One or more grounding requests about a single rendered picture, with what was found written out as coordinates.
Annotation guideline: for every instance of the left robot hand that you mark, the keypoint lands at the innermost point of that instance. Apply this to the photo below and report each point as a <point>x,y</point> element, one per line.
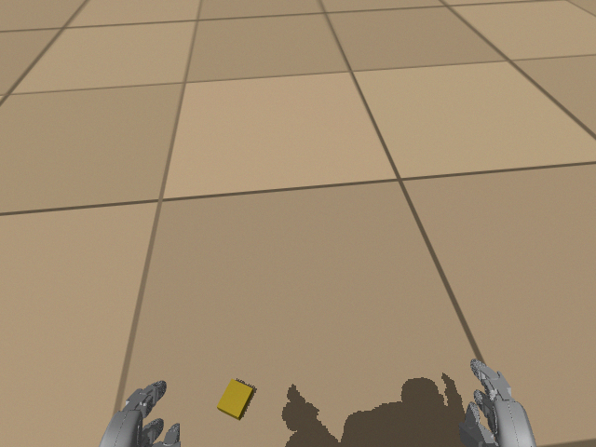
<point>125,428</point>

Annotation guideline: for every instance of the right robot hand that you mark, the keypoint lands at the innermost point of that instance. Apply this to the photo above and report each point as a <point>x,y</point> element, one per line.
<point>507,419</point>

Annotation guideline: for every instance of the small box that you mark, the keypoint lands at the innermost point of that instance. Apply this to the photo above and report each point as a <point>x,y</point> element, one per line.
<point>235,399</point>

